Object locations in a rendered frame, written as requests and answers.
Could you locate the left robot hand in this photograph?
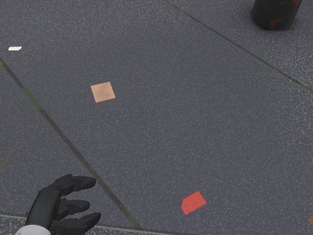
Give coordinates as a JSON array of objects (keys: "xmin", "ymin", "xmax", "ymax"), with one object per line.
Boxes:
[{"xmin": 24, "ymin": 173, "xmax": 102, "ymax": 235}]

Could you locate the left robot forearm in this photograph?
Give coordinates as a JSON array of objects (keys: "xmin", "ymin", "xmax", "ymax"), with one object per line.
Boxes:
[{"xmin": 15, "ymin": 224, "xmax": 51, "ymax": 235}]

